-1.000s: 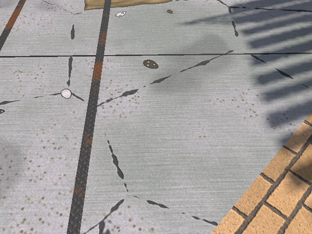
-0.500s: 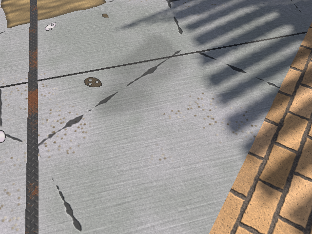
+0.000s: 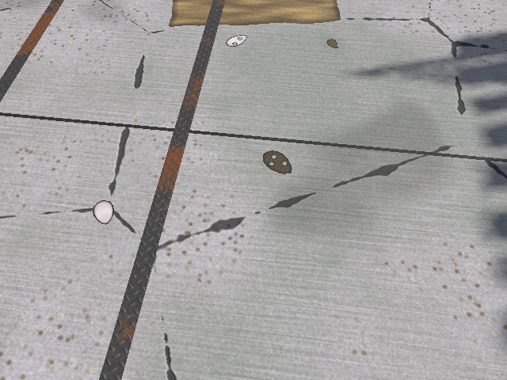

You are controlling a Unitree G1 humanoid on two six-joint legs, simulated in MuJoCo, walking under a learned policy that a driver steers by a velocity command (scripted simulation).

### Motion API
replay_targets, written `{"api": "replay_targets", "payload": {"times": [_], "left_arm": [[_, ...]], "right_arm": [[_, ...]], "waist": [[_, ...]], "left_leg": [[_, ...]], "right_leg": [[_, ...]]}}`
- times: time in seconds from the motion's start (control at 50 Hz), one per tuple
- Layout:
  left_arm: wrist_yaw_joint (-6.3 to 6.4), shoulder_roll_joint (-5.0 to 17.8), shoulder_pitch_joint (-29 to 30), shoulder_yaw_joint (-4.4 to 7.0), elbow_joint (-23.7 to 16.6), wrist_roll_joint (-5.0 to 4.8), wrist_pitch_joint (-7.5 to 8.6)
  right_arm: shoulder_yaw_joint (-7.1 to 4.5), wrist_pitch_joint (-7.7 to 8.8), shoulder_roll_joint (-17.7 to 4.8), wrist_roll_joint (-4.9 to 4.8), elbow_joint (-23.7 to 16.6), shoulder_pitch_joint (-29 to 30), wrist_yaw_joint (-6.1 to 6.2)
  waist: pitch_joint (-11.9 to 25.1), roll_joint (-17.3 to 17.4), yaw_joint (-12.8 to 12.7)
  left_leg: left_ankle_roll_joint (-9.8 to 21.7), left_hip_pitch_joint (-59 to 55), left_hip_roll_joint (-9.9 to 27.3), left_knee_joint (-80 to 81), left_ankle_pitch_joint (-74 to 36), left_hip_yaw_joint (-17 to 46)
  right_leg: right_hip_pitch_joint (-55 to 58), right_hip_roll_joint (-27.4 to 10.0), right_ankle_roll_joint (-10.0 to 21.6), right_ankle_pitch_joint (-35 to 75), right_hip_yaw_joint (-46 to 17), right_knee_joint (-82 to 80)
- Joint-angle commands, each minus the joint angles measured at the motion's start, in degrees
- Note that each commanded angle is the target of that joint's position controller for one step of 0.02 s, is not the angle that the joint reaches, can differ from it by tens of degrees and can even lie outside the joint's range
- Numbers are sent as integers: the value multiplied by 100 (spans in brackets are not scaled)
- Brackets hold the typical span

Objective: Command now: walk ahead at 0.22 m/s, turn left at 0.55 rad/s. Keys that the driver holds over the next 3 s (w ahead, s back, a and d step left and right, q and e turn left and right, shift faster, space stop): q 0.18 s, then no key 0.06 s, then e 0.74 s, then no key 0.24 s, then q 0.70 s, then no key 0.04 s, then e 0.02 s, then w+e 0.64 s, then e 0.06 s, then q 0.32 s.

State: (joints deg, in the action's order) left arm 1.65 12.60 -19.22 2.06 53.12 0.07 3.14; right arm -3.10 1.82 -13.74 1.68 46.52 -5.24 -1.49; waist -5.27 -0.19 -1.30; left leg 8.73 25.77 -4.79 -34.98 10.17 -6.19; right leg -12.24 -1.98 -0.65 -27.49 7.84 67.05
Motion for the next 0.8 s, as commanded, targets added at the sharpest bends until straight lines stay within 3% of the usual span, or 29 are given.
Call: {"api": "replay_targets", "payload": {"times": [0.02, 0.04, 0.06, 0.08, 0.12, 0.16, 0.26, 0.36, 0.4, 0.44, 0.46, 0.48, 0.5, 0.52, 0.54, 0.58, 0.64, 0.74, 0.8], "left_arm": [[3, 672, 162, 107, -717, 0, 112], [-3, 708, 316, 134, -771, 98, 44], [-15, 703, 178, 140, -755, 201, -82], [-20, 649, 60, 141, -746, 228, -206], [-27, 526, -31, 116, -791, 200, -332], [-19, 546, 144, 120, -900, 180, -378], [11, 659, 690, 140, -1074, 142, -480], [2, 517, 783, 59, -958, 76, -490], [10, 519, 731, 42, -888, 39, -486], [22, 585, 583, 57, -860, 30, -445], [24, 632, 513, 52, -856, 49, -385], [39, 915, 455, 102, -858, 111, -317], [19, 1390, 364, 189, -915, 137, -277], [-38, 1324, 399, 204, -874, 30, -305], [-87, 1194, 135, 194, -840, 53, -293], [-66, 1218, 263, 251, -799, 70, -347], [-44, 1138, 498, 314, -887, 30, -435], [-77, 1276, 282, 445, -870, 71, -506], [-142, 1355, 555, 498, -962, 90, -565]], "right_arm": [[-333, -112, -1038, -209, -29, -1128, 191], [-261, -118, -808, -225, -35, -934, 218], [-217, -118, -683, -228, -79, -787, 232], [-200, -94, -691, -190, -91, -771, 209], [-258, -25, -922, -121, -95, -817, 157], [-289, -30, -1026, -103, -128, -889, 150], [-245, -141, -925, -79, -157, -1104, 186], [-27, -124, -544, 46, -36, -1095, 224], [18, -121, -599, 75, 24, -1041, 253], [-29, -173, -854, -14, 47, -899, 319], [-54, -195, -933, -63, 71, -940, 359], [-46, -187, -871, -68, 6, -1040, 388], [-46, -191, -733, -53, -78, -1350, 398], [-16, -272, -599, -85, -12, -1142, 434], [-43, -322, -723, -74, -104, -814, 436], [-71, -372, -677, -93, -155, -585, 363], [-52, -396, -589, -79, -200, -568, 323], [20, -364, -515, -145, -405, -297, 362], [20, -307, -605, -174, -439, -514, 380]], "waist": [[1212, -93, 418], [816, -154, 236], [695, -133, 76], [745, -94, -12], [927, -17, -106], [1039, 144, -60], [1002, 455, 177], [865, 531, 291], [775, 592, 302], [626, 512, 140], [561, 345, 76], [643, -53, 195], [781, -873, 483], [660, -1279, 249], [607, -1128, 20], [534, -681, 122], [676, -672, 194], [928, -841, -60], [998, -946, 17]], "left_leg": [[1427, -2859, 2254, 1295, -4570, 2638], [1131, -2291, 1891, 1487, -4163, 2347], [997, -1793, 1664, 1619, -4087, 2101], [902, -1540, 1539, 1648, -4134, 1962], [818, -1394, 1341, 1584, -4480, 1795], [707, -1413, 1238, 1562, -4288, 1817], [451, -1710, 1223, 1716, -2803, 2040], [376, -1702, 1378, 1779, -2414, 1845], [327, -1621, 1442, 1639, -2417, 1805], [227, -1654, 1467, 1249, -2404, 1800], [35, -1563, 1410, 1071, -2123, 1781], [-200, -1428, 1142, 684, -1554, 1635], [-412, -983, 493, 14, 36, 1120], [-606, -706, 0, -283, 1427, 671], [-682, -367, -36, -1082, 2210, 769], [-822, -67, 68, -2015, 2087, 899], [-1041, 67, 148, -1932, 1674, 843], [-1097, -131, 142, -987, 1585, 813], [-987, -732, 44, -244, 1458, 806]], "right_leg": [[-2456, -164, -54, 308, -951, 1404], [-2311, -279, -76, 395, -1008, 923], [-1961, -278, -127, 479, -981, 641], [-1716, -248, -166, 515, -966, 392], [-1588, -162, -233, 681, -895, 21], [-1694, -149, -274, 903, -888, -301], [-1944, -192, -271, 1260, -952, -1074], [-1067, -145, -54, 1078, -895, -2250], [-553, 26, 51, 850, -811, -2805], [-218, 181, 182, 1023, -704, -3727], [77, 100, 252, 1762, -889, -4471], [351, -355, 370, 2734, -1571, -4651], [719, -1275, 727, 4676, -2660, -4529], [425, -1785, 1482, 5480, -3256, -4629], [487, -1817, 1745, 5309, -3523, -4859], [404, -1313, 1623, 4642, -3020, -4890], [502, -754, 1327, 4157, -2592, -4800], [618, -718, 1345, 3734, -2991, -4669], [307, -633, 1185, 3569, -3288, -4619]]}}
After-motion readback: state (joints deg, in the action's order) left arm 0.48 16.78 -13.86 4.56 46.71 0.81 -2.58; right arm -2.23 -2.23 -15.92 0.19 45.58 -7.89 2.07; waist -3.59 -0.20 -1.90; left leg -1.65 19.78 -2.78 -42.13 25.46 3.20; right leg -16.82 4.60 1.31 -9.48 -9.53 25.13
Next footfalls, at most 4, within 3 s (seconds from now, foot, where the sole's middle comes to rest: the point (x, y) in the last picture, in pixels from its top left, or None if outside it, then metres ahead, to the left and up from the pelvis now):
0.48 right None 0.17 -0.14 -0.75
0.86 left None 0.15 0.07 -0.75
1.28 right None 0.08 -0.13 -0.75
1.70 left None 0.10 0.09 -0.75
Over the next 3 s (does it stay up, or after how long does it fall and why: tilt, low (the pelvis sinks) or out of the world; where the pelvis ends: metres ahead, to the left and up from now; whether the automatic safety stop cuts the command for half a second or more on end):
stays up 0.44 -0.09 0.01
